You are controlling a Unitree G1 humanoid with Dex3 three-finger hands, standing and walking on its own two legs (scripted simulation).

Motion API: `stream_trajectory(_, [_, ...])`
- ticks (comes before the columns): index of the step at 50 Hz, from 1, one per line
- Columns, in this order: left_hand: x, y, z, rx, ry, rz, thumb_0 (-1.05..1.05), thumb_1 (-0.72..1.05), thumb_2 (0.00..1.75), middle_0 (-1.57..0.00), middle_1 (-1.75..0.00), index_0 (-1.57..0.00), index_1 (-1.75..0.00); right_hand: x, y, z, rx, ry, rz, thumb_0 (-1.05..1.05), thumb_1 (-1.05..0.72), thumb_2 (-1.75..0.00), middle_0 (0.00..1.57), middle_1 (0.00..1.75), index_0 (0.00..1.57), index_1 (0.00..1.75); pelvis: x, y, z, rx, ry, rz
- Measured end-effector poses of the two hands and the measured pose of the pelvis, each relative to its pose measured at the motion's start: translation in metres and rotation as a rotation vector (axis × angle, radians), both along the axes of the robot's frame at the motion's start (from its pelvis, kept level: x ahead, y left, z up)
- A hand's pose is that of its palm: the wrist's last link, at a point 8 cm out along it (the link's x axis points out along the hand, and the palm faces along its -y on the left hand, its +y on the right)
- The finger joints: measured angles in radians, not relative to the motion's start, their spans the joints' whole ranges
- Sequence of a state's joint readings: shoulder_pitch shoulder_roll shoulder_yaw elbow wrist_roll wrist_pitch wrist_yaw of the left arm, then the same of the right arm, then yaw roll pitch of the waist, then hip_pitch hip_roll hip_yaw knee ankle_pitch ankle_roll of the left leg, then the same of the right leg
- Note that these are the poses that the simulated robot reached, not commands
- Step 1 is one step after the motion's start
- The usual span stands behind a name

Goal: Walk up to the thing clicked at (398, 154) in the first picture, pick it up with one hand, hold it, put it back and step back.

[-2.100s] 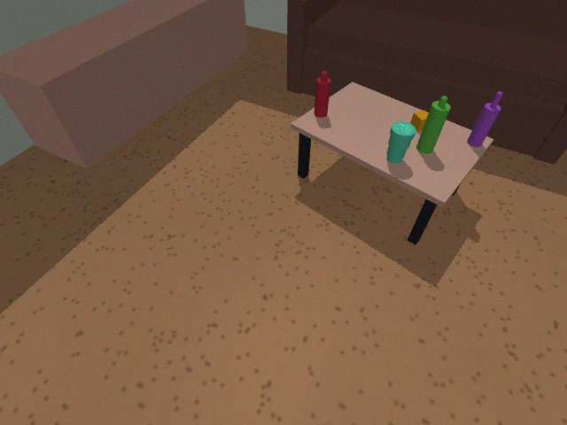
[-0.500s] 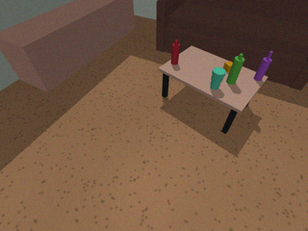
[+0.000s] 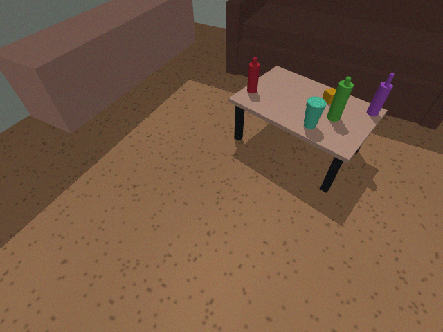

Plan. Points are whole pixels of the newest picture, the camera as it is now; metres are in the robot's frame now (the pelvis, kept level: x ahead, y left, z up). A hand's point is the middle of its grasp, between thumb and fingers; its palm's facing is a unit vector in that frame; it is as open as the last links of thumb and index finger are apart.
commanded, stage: stand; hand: left
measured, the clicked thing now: (313, 114) +1.16 -0.42 -0.38
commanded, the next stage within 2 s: walk up in 0.32 s
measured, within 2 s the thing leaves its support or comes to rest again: neither
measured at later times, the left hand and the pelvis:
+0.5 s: hand out of the picture +0.11 +0.24 -0.15, palm faces -0.16 -0.93 -0.34, open 7.4 cm; pelvis +0.02 -0.02 -0.01, yaw -8 degrees
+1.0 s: hand (176, 260) +0.31 +0.13 -0.17, palm faces -0.37 -0.87 -0.33, open 7.4 cm; pelvis +0.19 -0.11 -0.02, yaw -22 degrees
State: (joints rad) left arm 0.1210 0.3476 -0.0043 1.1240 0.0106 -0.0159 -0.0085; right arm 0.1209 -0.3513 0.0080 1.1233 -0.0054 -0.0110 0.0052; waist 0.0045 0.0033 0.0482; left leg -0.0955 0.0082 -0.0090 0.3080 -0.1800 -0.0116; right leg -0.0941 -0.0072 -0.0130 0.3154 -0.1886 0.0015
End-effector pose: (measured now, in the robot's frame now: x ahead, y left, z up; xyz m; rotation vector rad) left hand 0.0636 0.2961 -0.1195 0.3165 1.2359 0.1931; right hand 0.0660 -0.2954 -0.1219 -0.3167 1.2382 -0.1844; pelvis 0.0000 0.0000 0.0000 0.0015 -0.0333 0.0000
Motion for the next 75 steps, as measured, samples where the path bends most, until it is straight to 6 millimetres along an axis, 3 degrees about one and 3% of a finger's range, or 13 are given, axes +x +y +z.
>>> stream_trajectory(16, [0.003, -0.003, 0.000, 0.001, 0.003, 0.001, 0.00, 0.90, 0.89, -0.20, -0.30, -0.20, -0.30, 0.003, -0.003, 0.000, 0.000, 0.004, -0.002, 0.01, -0.90, -0.90, 0.20, 0.30, 0.20, 0.30, 0.003, -0.002, 0.000, 0.000, 0.002, 0.002])
stream_trajectory(20, [0.010, 0.000, -0.003, -0.009, 0.026, -0.047, 0.00, 0.90, 0.89, -0.20, -0.30, -0.20, -0.30, 0.005, -0.015, 0.002, -0.005, -0.098, -0.050, 0.01, -0.90, -0.90, 0.20, 0.30, 0.21, 0.30, 0.005, -0.006, -0.007, 0.021, 0.007, -0.072])
stream_trajectory(27, [0.065, -0.015, 0.011, 0.010, 0.012, -0.160, 0.01, 0.90, 0.90, -0.20, -0.30, -0.20, -0.30, -0.018, -0.074, 0.007, -0.073, -0.121, -0.145, 0.01, -0.90, -0.90, 0.20, 0.30, 0.21, 0.30, 0.025, -0.034, -0.012, 0.030, -0.004, -0.171])
stream_trajectory(33, [0.123, -0.051, 0.007, 0.081, -0.066, -0.238, 0.00, 0.90, 0.90, -0.20, -0.30, -0.20, -0.30, -0.016, -0.135, -0.019, -0.100, -0.096, -0.218, 0.01, -0.90, -0.90, 0.20, 0.30, 0.21, 0.30, 0.056, -0.078, -0.038, 0.003, -0.022, -0.235])
stream_trajectory(37, [0.139, -0.080, 0.011, 0.062, -0.078, -0.240, 0.00, 0.90, 0.90, -0.20, -0.30, -0.20, -0.30, 0.007, -0.146, -0.014, -0.069, -0.107, -0.236, 0.01, -0.90, -0.90, 0.20, 0.30, 0.20, 0.30, 0.078, -0.092, -0.029, -0.002, -0.028, -0.282])
stream_trajectory(42, [0.163, -0.106, 0.013, 0.025, -0.031, -0.288, 0.00, 0.90, 0.89, -0.20, -0.30, -0.20, -0.30, 0.039, -0.144, 0.001, -0.033, -0.159, -0.242, 0.01, -0.90, -0.90, 0.20, 0.30, 0.20, 0.30, 0.114, -0.103, -0.016, -0.013, -0.020, -0.333])
stream_trajectory(48, [0.227, -0.119, -0.001, -0.010, -0.025, -0.360, 0.00, 0.90, 0.89, -0.20, -0.30, -0.20, -0.30, 0.069, -0.140, 0.008, -0.046, -0.134, -0.274, 0.01, -0.90, -0.90, 0.20, 0.30, 0.20, 0.30, 0.169, -0.109, -0.019, -0.034, -0.003, -0.377])
stream_trajectory(54, [0.328, -0.131, -0.024, -0.003, -0.046, -0.466, 0.01, 0.90, 0.89, -0.20, -0.30, -0.20, -0.30, 0.093, -0.136, 0.010, -0.114, -0.165, -0.363, 0.01, -0.90, -0.90, 0.20, 0.30, 0.21, 0.30, 0.228, -0.108, -0.034, -0.004, -0.014, -0.432])
stream_trajectory(61, [0.435, -0.178, 0.000, -0.028, -0.121, -0.586, 0.00, 0.90, 0.90, -0.20, -0.30, -0.20, -0.30, 0.095, -0.129, 0.026, -0.093, -0.095, -0.465, 0.01, -0.90, -0.90, 0.20, 0.30, 0.21, 0.30, 0.278, -0.128, -0.014, 0.007, -0.007, -0.483])
stream_trajectory(66, [0.495, -0.220, 0.015, -0.018, -0.151, -0.655, 0.00, 0.90, 0.90, -0.20, -0.30, -0.20, -0.30, 0.097, -0.142, 0.020, -0.070, -0.042, -0.514, 0.01, -0.90, -0.90, 0.20, 0.30, 0.21, 0.30, 0.311, -0.149, -0.012, 0.011, -0.002, -0.514])
stream_trajectory(71, [0.545, -0.269, 0.016, 0.003, -0.212, -0.698, 0.00, 0.90, 0.90, -0.20, -0.30, -0.20, -0.30, 0.111, -0.172, -0.009, -0.043, -0.013, -0.559, 0.01, -0.90, -0.90, 0.20, 0.30, 0.21, 0.30, 0.344, -0.185, -0.029, 0.008, -0.010, -0.535])
stream_trajectory(75, [0.564, -0.294, 0.018, -0.006, -0.261, -0.680, 0.00, 0.90, 0.90, -0.20, -0.30, -0.20, -0.30, 0.145, -0.194, -0.022, -0.021, -0.012, -0.563, 0.01, -0.90, -0.90, 0.20, 0.30, 0.20, 0.30, 0.365, -0.205, -0.032, -0.006, -0.025, -0.556])
